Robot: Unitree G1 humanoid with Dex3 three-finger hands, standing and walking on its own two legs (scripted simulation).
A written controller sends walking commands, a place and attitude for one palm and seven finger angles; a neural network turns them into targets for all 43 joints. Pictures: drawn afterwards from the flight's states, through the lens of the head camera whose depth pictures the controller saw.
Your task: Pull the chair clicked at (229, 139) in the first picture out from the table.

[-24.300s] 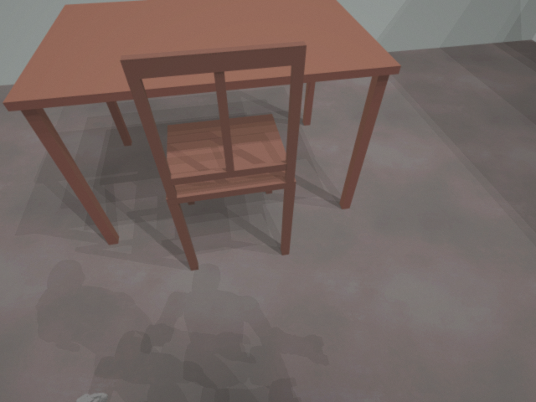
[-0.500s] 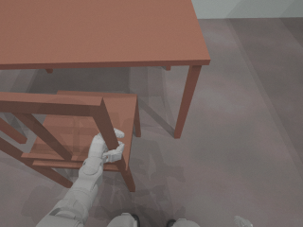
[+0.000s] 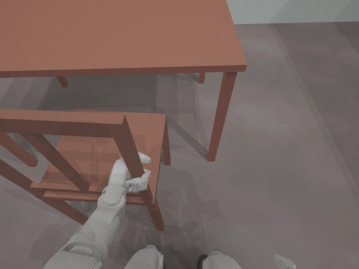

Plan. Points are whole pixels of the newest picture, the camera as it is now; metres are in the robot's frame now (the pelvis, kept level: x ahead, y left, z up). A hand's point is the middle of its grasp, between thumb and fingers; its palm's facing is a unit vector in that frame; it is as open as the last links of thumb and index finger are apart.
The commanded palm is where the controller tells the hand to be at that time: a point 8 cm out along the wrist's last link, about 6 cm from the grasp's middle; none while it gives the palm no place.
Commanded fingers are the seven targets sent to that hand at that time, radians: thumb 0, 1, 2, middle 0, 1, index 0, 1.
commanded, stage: step backward, pulling the chair out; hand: left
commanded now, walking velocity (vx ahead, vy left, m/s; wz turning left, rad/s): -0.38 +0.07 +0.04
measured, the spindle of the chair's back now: (62, 165) +0.36 +0.32 -0.05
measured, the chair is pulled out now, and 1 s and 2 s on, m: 0.17 0.23 0.35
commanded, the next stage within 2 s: none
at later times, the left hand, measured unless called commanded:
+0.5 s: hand (140, 193) +0.29 +0.11 -0.06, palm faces -0.10 -0.98 -0.15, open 6.0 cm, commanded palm +0.29 +0.16 -0.06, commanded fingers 0.00 0.90 0.90 -0.50 -1.45 -0.50 -1.45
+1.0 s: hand (135, 206) +0.26 +0.12 -0.06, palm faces -0.12 -0.98 -0.14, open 6.0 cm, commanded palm +0.26 +0.17 -0.06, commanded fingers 0.00 0.90 0.90 -0.50 -1.45 -0.50 -1.45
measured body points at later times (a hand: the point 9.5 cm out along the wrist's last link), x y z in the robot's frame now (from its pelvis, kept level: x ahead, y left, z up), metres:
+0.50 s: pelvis -0.04 +0.02 +0.00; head +0.02 +0.01 +0.45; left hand +0.29 +0.16 -0.05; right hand +0.06 -0.23 -0.12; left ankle +0.01 +0.15 -0.72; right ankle +0.09 -0.10 -0.72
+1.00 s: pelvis -0.08 +0.03 +0.00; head +0.00 +0.04 +0.44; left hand +0.26 +0.17 -0.05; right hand +0.02 -0.23 -0.12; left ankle -0.08 +0.15 -0.72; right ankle +0.05 -0.10 -0.72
